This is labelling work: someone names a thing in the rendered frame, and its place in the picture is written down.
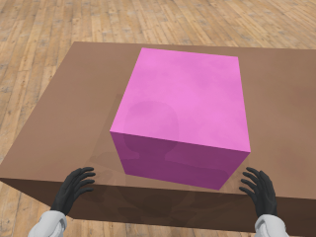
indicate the pedestal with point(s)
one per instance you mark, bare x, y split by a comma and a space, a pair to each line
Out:
69, 128

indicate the carton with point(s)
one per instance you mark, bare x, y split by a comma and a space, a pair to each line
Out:
182, 118

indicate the robot right hand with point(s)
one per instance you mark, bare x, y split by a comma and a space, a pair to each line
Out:
264, 196

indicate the robot left forearm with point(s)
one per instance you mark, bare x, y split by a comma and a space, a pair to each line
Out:
52, 223

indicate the robot left hand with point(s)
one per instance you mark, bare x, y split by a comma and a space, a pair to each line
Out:
70, 189

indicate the robot right forearm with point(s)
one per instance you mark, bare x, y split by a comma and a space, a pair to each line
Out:
269, 225

